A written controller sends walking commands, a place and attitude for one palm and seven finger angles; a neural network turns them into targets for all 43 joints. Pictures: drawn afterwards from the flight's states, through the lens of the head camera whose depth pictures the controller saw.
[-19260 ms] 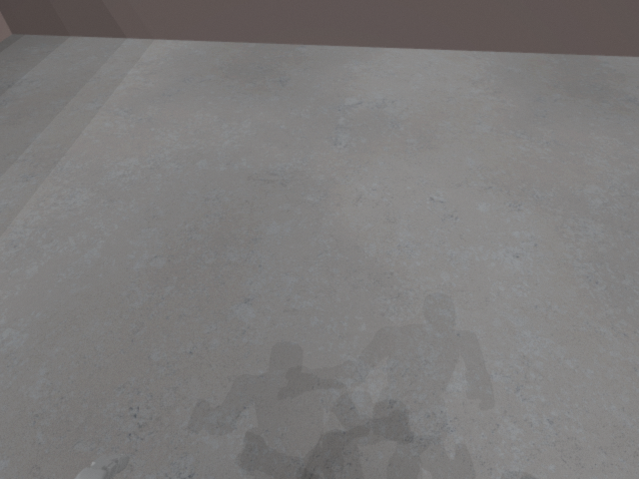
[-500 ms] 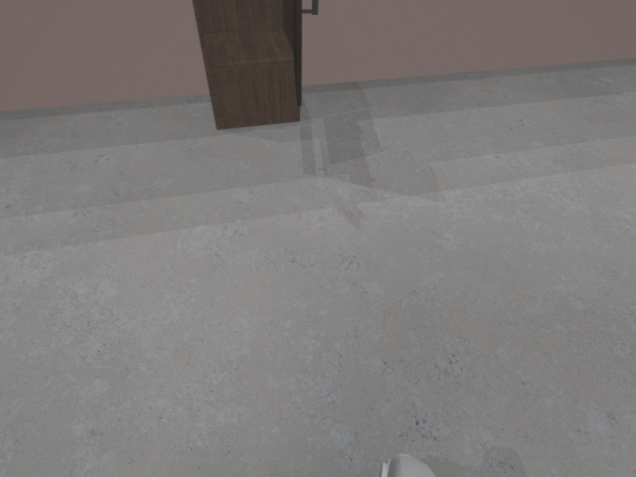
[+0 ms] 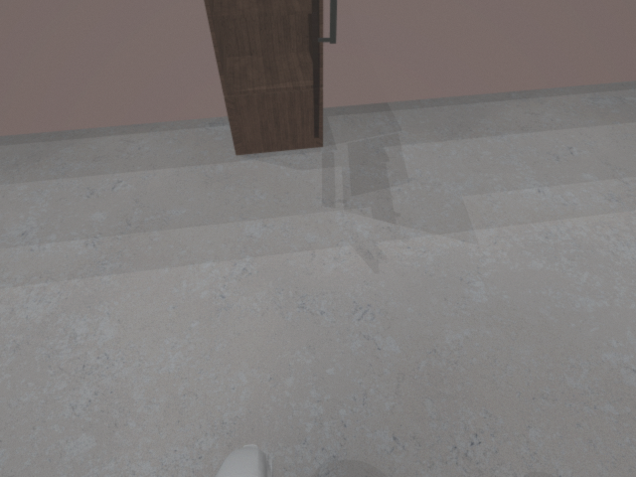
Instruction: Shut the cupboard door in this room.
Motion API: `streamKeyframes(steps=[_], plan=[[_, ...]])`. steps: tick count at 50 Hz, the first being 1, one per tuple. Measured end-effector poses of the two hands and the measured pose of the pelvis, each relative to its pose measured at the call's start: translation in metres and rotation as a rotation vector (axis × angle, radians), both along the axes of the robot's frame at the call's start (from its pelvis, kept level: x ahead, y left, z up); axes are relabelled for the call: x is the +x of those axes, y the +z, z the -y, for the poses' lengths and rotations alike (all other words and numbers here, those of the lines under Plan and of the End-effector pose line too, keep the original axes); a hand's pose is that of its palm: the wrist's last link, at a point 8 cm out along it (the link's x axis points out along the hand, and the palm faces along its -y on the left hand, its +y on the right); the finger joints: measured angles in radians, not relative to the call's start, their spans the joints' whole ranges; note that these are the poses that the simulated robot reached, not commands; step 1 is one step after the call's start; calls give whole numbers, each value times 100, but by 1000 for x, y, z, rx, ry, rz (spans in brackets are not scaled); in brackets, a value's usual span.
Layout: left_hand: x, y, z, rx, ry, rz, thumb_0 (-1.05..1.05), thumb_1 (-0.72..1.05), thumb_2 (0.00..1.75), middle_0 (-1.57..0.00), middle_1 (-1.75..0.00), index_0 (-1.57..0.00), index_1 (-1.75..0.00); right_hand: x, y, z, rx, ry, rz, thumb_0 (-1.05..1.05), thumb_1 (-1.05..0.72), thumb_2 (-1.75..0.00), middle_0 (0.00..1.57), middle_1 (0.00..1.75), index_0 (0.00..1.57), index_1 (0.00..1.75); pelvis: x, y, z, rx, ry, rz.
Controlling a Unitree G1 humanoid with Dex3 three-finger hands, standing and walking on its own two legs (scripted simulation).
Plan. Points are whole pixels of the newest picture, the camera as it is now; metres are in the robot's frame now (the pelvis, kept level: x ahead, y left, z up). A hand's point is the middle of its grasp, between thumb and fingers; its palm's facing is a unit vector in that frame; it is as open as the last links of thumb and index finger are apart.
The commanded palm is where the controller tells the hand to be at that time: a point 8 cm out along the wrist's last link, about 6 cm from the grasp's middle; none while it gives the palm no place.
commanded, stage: turn or walk to find it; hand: left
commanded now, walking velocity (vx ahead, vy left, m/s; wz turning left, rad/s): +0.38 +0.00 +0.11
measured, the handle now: (327, 17) +1.42 +0.05 +0.02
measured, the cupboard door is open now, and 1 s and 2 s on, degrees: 81 81 81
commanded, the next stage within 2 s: stand and wait in 0.96 s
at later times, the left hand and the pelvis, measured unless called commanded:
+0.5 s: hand (186, 392) +0.27 +0.24 -0.16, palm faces +0.05 -0.98 -0.19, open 7.4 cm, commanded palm none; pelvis +0.21 +0.05 +0.00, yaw +0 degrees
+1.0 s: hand (248, 319) +0.41 +0.16 -0.17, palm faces +0.10 -0.97 -0.23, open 7.2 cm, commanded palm none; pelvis +0.43 -0.03 +0.00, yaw +2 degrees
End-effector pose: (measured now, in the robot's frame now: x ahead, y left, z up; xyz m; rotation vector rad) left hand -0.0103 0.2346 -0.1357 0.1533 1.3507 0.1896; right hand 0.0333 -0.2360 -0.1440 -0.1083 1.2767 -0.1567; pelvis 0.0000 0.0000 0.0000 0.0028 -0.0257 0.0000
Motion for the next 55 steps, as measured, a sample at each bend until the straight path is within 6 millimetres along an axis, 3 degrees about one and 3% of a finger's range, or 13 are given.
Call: streamKeyframes(steps=[9,11,13,15,18,24,30,35,39,41,46,51,55], plan=[[-5,-25,-4,-99,145,-169,1,91,90,-20,-29,-20,-30,156,4,-47,-24,165,126,1,-91,-90,20,30,20,30,81,-14,-34,-32,36,-7],[5,-31,-10,-118,142,-210,1,91,90,-20,-29,-20,-30,181,3,-59,-31,166,168,0,-91,-90,20,30,20,30,97,-20,-44,-20,30,-1],[27,-30,-18,-122,116,-218,1,91,90,-20,-29,-20,-30,192,5,-67,-29,143,186,0,-91,-90,20,30,20,30,111,-18,-50,-17,14,8],[60,-26,-28,-112,88,-187,1,91,90,-20,-29,-20,-30,192,7,-71,-25,108,170,0,-91,-90,20,30,20,30,125,-12,-55,-18,7,9],[123,-18,-43,-85,42,-95,1,91,90,-20,-29,-20,-30,191,14,-60,-61,34,150,-2,-95,-90,20,30,20,30,148,-4,-58,-12,5,5],[252,-2,-56,-30,-10,111,1,91,90,-19,-29,-20,-30,168,10,-48,-62,-12,-32,-2,-94,-90,20,30,20,30,197,2,-52,11,8,-8],[367,9,-36,-1,-95,215,1,91,90,-19,-29,-19,-30,156,-3,-43,1,-83,-203,0,-92,-90,20,30,20,30,252,-4,-30,32,0,-18],[444,2,-1,23,-154,272,1,91,90,-19,-29,-20,-30,172,-26,-27,64,-116,-317,0,-91,-90,20,30,20,30,307,-23,1,32,-5,-20],[453,0,21,11,-114,252,0,91,90,-19,-29,-20,-30,228,-27,-5,65,-85,-297,1,-91,-90,20,30,20,30,337,-19,18,31,9,0],[444,1,29,2,-76,202,0,91,90,-19,-29,-20,-30,269,-23,6,49,-60,-236,1,-91,-90,20,30,20,30,352,-13,22,28,11,3],[426,7,22,33,4,92,-1,96,90,-20,-30,-20,-30,376,-10,25,10,5,-64,1,-91,-90,20,30,20,30,392,-2,28,12,25,-6],[410,1,28,-4,66,-25,0,94,90,-20,-29,-20,-30,470,3,25,-14,71,46,0,-92,-90,20,30,20,30,433,1,24,-5,43,-12],[404,-7,36,-58,118,-112,0,92,90,-19,-29,-20,-30,538,7,7,-27,144,94,0,-92,-90,20,30,19,30,465,-3,12,-18,55,-10]])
